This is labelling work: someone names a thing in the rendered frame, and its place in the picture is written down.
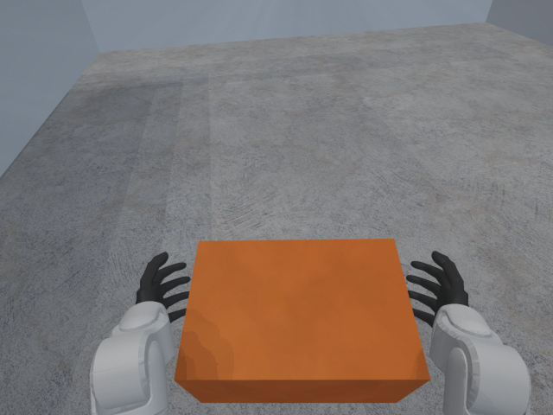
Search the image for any right robot forearm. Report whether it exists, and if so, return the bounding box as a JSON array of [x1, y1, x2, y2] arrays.
[[429, 303, 531, 415]]

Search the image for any carton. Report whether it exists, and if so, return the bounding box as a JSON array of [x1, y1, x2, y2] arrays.
[[174, 239, 430, 403]]

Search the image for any robot right hand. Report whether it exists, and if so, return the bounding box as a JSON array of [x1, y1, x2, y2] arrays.
[[406, 251, 469, 328]]

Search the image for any robot left hand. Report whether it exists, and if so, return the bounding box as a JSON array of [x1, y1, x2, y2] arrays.
[[135, 252, 190, 323]]

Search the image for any left robot forearm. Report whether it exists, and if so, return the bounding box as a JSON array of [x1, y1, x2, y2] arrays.
[[90, 301, 175, 415]]

